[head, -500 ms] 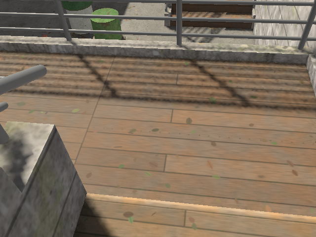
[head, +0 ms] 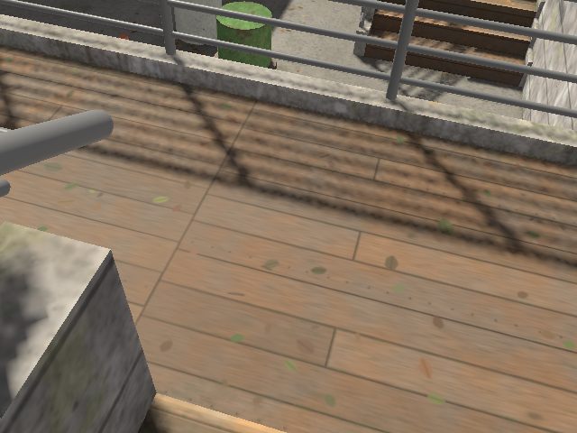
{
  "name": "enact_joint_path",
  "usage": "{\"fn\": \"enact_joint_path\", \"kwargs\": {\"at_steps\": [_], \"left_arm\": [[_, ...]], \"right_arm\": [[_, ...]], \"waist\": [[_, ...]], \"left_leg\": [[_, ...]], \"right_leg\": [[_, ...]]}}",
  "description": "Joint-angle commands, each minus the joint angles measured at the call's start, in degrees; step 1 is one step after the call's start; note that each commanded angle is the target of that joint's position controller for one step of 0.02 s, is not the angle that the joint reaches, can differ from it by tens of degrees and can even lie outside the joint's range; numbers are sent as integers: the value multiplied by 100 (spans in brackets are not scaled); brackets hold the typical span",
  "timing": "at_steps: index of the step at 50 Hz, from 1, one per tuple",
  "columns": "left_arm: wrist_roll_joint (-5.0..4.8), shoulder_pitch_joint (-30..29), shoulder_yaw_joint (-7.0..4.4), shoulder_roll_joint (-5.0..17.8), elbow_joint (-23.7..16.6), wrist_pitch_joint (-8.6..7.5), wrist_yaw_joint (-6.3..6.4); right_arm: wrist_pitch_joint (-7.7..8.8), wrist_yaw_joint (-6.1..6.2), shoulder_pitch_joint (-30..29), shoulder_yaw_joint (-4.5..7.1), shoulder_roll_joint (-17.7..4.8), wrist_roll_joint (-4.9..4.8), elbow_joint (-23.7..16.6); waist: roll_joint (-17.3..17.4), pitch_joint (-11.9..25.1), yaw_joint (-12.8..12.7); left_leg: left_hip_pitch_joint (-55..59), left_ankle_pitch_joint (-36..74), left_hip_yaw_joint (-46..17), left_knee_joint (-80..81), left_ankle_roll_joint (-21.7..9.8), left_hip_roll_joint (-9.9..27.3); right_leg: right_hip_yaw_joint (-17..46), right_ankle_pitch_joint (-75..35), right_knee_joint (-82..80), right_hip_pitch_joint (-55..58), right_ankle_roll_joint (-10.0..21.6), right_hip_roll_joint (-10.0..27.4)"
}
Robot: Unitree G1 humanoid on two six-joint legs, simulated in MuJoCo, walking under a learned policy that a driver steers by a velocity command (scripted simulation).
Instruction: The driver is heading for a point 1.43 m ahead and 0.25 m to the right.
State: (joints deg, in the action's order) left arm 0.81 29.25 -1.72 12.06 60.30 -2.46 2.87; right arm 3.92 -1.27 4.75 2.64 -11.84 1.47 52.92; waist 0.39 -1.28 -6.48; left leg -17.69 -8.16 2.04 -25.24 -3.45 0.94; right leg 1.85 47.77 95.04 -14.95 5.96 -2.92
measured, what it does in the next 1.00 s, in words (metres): goes down: right foot 0.17 m lower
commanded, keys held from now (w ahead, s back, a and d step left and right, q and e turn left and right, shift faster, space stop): w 1.00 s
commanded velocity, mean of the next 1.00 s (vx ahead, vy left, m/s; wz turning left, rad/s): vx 0.50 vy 0.00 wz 0.00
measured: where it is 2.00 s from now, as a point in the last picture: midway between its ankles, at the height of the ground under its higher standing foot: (331, 283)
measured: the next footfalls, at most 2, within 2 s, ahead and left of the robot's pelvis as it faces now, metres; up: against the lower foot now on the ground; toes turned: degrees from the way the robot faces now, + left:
right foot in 0.56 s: +0.44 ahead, -0.14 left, -0.17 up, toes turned -1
left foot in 1.18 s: +0.85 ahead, +0.08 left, -0.34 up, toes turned +2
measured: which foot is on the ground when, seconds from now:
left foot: down 0.00-0.56, up 0.58-1.00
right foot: up 0.00-0.54, down 0.56-1.00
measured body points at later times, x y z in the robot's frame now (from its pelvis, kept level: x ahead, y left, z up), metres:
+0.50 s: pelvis +0.25 -0.02 -0.10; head +0.25 -0.02 +0.35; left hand +0.43 +0.21 -0.21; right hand +0.17 -0.27 -0.25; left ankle +0.08 +0.08 -0.74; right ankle +0.40 -0.14 -0.82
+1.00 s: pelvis +0.54 -0.06 -0.22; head +0.54 -0.06 +0.23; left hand +0.43 +0.18 -0.35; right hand +0.72 -0.29 -0.33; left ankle +0.72 +0.09 -0.90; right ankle +0.40 -0.13 -0.91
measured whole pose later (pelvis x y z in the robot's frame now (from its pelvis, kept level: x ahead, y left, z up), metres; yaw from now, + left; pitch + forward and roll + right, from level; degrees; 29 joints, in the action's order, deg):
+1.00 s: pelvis +0.54 -0.06 -0.22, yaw -1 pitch +0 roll -2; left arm 2.3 32.3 -1.9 11.2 58.5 -5.7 1.0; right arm 1.8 -2.9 1.3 3.6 -13.3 2.3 53.1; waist 3.0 -0.1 -5.2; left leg -37.4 23.0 -2.3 -40.0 -2.6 4.3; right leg -2.0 34.6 40.5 -5.8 4.7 -5.5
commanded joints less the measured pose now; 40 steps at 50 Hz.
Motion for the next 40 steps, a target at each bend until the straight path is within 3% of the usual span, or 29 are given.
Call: {"fn": "enact_joint_path", "kwargs": {"at_steps": [1, 2, 3, 4, 5, 7, 9, 10, 11, 13, 16, 19, 22, 25, 26, 27, 28, 29, 30, 31, 32, 33, 34, 35, 36, 37, 38, 39, 40], "left_arm": [[-117, 185, -118, 538, -529, -26, 34], [115, -482, -206, 773, -602, 29, -25], [38, -682, -223, 794, -691, 30, -85], [119, -633, -241, 694, -512, 92, -110], [110, -689, -169, 343, -510, 180, -178], [240, -428, -124, 76, -460, 340, -253], [157, -108, -162, 198, -257, 349, -287], [124, -501, -210, 330, -338, 348, -295], [133, -1262, -285, 499, -650, 252, -340], [191, -1886, -318, 564, -826, 142, -388], [220, -2164, -294, 489, -991, 72, -461], [217, -2776, -190, 314, -1235, 64, -504], [19, -3298, -124, 248, -1513, 32, -580], [-134, -2810, -153, 302, -1388, 44, -571], [-137, -2297, -206, 402, -1182, 50, -534], [-115, -1191, -250, 490, -801, 1, -443], [28, -124, -326, 723, -446, 16, -437], [111, 528, -366, 1004, -251, 25, -481], [84, 695, -292, 1090, -357, 37, -563], [-65, 664, -388, 1205, -451, 40, -552], [-174, 342, -349, 1044, -524, 49, -409], [-75, -147, -241, 715, -732, 30, -344], [55, -307, -184, 712, -762, -27, -318], [138, -635, -63, 499, -748, -140, -347], [157, -595, -65, 523, -708, -230, -364], [57, -720, -56, 495, -715, -298, -329], [-42, -616, -75, 669, -699, -323, -294], [-43, -344, -109, 720, -560, -276, -271], [5, -318, -164, 831, -572, -271, -293]], "right_arm": [[-186, 53, 2582, 352, -1247, -121, 440], [-220, 138, 2131, 194, -724, -118, 296], [-156, 220, 1797, 110, -708, -3, 171], [-63, 251, 1734, 76, -529, 25, 331], [42, 287, 1680, 60, -562, -61, 338], [90, 332, 1907, 121, -818, -131, 457], [33, 296, 2033, 196, -945, -53, 425], [-18, 291, 2156, 171, -812, -107, 435], [42, 284, 2300, 128, -546, -142, 535], [109, 315, 2476, 106, -526, -127, 518], [183, 353, 2553, 103, -536, -52, 494], [97, 408, 2595, 93, -630, -67, 308], [-17, 466, 2851, 117, -702, 23, 304], [-172, 590, 2734, 80, -614, 76, 357], [-182, 597, 2793, 83, -636, 92, 387], [-177, 554, 2710, 141, -746, 62, 418], [-163, 457, 2666, 185, -842, -30, 474], [-130, 376, 2888, 230, -466, -135, 515], [-63, 427, 3122, 184, -374, -361, 230], [-8, 481, 2661, 138, -532, -364, 28], [-60, 478, 1880, 149, -623, -201, -111], [-145, 382, 1526, 138, -650, 60, -100], [-214, 279, 1621, 160, -568, 117, 48], [-270, 207, 1573, 181, -551, 69, 130], [-312, 142, 1618, 162, -404, 129, 292], [-326, 69, 1306, 134, -257, 141, 197], [-343, 21, 970, 135, -241, 231, 97], [-404, 7, 985, 79, -94, 283, 169], [-428, -17, 1249, 105, -193, 197, 265]], "waist": [[1392, 1129, 1198], [591, 397, 1068], [595, -102, 843], [239, -420, 587], [76, -591, 336], [726, -234, 235], [711, 248, 184], [568, 79, 296], [166, -205, 433], [262, -450, 691], [136, -474, 704], [46, -608, 1010], [419, -1073, 1440], [485, -1018, 1396], [192, -848, 1214], [-48, -307, 671], [-384, 275, 81], [-1413, 713, 114], [-1479, 1427, 328], [-1554, 1702, 64], [-1448, 1052, 10], [-363, 475, 195], [-531, 158, 482], [-140, -367, 833], [-315, -501, 891], [-251, -649, 1062], [-558, -543, 932], [-709, -254, 913], [-860, 9, 1004]], "left_leg": [[4059, 760, -2768, -139, -1573, 2571], [2690, -579, -2735, 496, -1507, 2283], [1496, 52, -2532, 357, -1425, 2123], [565, 1035, -2181, 38, -1217, 1863], [-389, 1179, -1637, 210, -1049, 1467], [-639, 1999, -1452, 283, -1132, 1270], [-370, 1834, -1539, -14, -1187, 1292], [-293, 1298, -1642, 36, -1199, 1299], [150, -297, -1740, -158, -1063, 1090], [452, -1358, -2057, -298, -1093, 1065], [-27, -1836, -1916, -747, -1102, 947], [-178, -1790, -1730, -1298, -960, 759], [126, -1112, -1673, -1550, -952, 736], [335, -166, -1438, -2485, -810, 718], [373, 328, -1258, -3134, -785, 666], [167, 515, -1060, -4318, -781, 587], [-296, 101, -543, -5940, -683, 111], [-2102, -4133, -168, -8717, -419, -796], [-3613, -4475, -524, -9905, -422, -593], [-4499, -3864, -437, -10027, -409, -467], [-5104, -3166, -129, -9411, -276, -288], [-4666, -2315, -453, -8576, -254, 7], [-4026, -2099, -514, -7922, -204, 189], [-3571, -1005, -889, -6449, -156, 336], [-3091, -695, -821, -5972, -90, 342], [-2463, 176, -693, -4359, 145, 420], [-2285, 495, -493, -3760, 249, 372], [-2029, 650, -399, -3767, 261, 384], [-2002, 1267, -381, -3981, 170, 344]], "right_leg": [[139, -1089, 1576, -4614, 16, 279], [182, -1732, 959, -4292, -43, 462], [380, -2333, -349, -3717, -109, 511], [696, -2778, -1110, -3189, -173, 597], [510, -3266, -2184, -2508, -413, 607], [98, -3699, -2896, -1807, -568, 491], [-65, -4527, -2498, -1789, -454, 508], [11, -4592, -2523, -2174, -386, 616], [488, -5769, -3358, -3031, -283, 825], [592, -6288, -4009, -3538, -276, 771], [428, -7271, -4717, -2916, -323, 700], [153, -7214, -5269, -2527, -412, 511], [31, -6522, -6287, -2299, -480, 566], [49, -6403, -7183, -1393, -304, 730], [-62, -6357, -7578, -768, -238, 702], [-76, -6887, -8066, 643, -116, 836], [-464, -6816, -7926, 1921, -159, 599], [163, -8632, -6504, 3498, 163, 1305], [1000, -9315, -5016, 4613, 402, 2100], [1777, -7118, -5875, 4501, 884, 2577], [2430, -4451, -6999, 3550, 1190, 2671], [2294, -3014, -7493, 2356, 1147, 2455], [2577, -3141, -7551, 1187, 1241, 2587], [2019, -3668, -7486, 154, 905, 2119], [1761, -4158, -7506, -457, 831, 1953], [1191, -4089, -7877, -1115, 683, 1498], [1195, -4592, -7961, -954, 792, 1486], [1167, -5387, -7847, -717, 909, 1514], [1089, -5743, -7640, -352, 925, 1495]]}}
Velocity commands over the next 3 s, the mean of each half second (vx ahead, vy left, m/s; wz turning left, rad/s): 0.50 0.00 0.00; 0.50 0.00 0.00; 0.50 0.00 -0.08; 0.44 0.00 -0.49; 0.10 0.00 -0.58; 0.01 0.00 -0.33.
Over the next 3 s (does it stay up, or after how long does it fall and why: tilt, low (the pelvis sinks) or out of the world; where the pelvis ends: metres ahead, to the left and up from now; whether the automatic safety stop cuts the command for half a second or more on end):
stays up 1.19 -0.10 -0.35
